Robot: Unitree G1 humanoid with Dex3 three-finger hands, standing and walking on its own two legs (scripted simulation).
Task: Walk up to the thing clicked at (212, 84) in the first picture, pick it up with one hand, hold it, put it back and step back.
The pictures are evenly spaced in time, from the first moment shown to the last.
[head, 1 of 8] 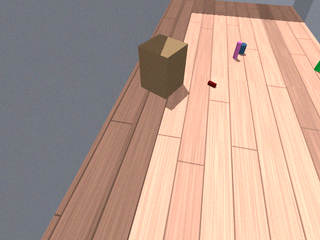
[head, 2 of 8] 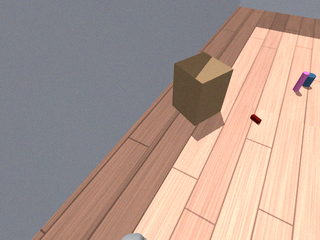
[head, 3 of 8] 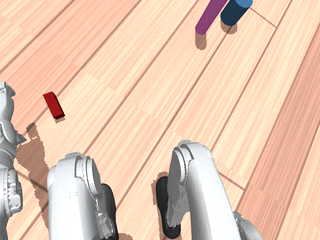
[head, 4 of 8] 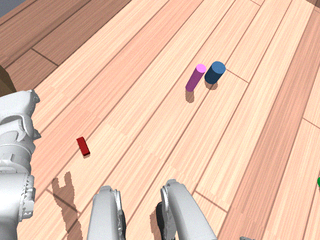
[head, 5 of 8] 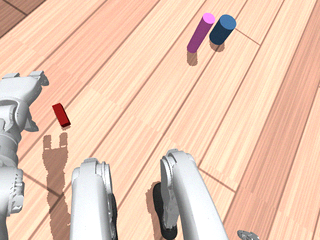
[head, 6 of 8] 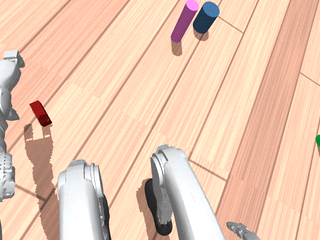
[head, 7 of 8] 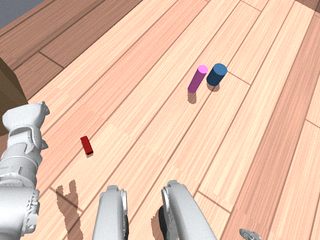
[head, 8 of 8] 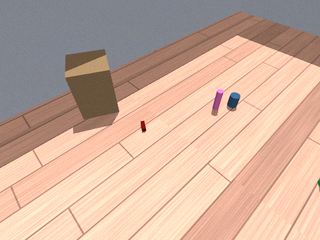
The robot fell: no
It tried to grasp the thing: yes
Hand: left
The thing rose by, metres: 0.00
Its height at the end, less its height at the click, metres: +0.00
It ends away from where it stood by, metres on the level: 0.01
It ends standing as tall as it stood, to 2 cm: yes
